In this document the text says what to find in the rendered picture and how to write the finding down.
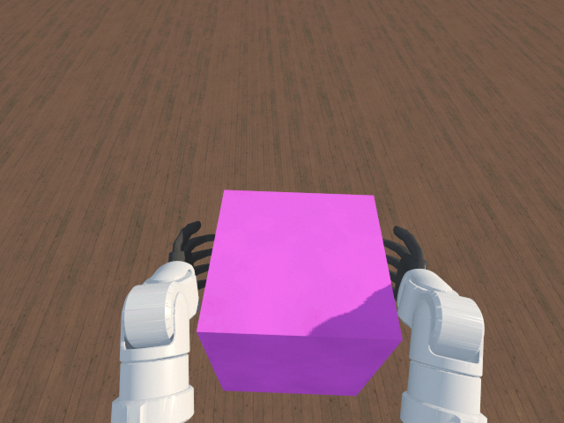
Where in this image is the left robot forearm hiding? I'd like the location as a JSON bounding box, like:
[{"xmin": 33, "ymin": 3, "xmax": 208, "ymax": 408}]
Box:
[{"xmin": 111, "ymin": 261, "xmax": 200, "ymax": 423}]

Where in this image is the right robot hand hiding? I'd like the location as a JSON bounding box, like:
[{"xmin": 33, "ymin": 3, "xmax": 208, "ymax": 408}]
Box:
[{"xmin": 382, "ymin": 226, "xmax": 427, "ymax": 301}]

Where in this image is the left robot hand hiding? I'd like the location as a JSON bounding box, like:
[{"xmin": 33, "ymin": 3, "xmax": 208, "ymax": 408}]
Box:
[{"xmin": 168, "ymin": 221, "xmax": 215, "ymax": 290}]

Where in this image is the carton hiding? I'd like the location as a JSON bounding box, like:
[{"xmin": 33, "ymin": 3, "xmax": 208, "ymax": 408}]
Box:
[{"xmin": 197, "ymin": 190, "xmax": 403, "ymax": 396}]

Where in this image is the right robot forearm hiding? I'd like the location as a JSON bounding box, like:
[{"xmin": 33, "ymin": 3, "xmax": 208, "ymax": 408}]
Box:
[{"xmin": 397, "ymin": 269, "xmax": 487, "ymax": 423}]

